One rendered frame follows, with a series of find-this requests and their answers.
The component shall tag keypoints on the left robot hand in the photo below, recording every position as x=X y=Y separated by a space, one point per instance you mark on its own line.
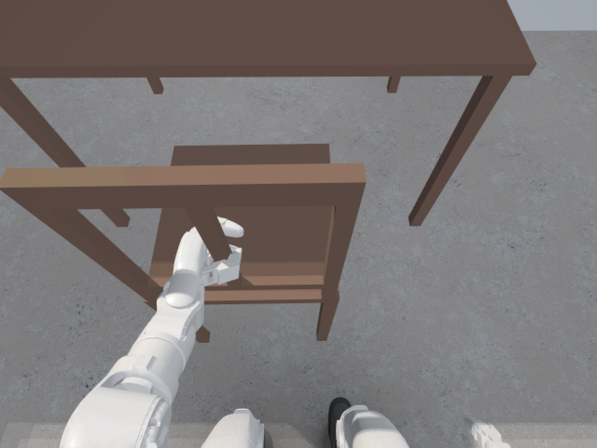
x=192 y=255

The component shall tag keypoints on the table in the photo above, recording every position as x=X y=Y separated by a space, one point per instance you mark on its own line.
x=263 y=38

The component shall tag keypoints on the right robot hand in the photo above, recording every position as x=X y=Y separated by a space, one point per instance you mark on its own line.
x=486 y=435

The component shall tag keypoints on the robot left upper arm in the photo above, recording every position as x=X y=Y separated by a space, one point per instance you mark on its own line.
x=115 y=418

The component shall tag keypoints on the right robot thigh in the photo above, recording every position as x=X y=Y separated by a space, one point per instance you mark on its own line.
x=367 y=429

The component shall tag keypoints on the chair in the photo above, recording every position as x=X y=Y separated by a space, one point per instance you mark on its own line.
x=297 y=211

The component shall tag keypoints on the left robot thigh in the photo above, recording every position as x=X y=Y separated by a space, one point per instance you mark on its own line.
x=237 y=430

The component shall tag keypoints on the left robot forearm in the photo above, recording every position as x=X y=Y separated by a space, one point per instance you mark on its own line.
x=161 y=352

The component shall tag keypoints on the robot thigh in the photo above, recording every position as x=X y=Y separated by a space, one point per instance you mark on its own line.
x=237 y=430
x=367 y=429

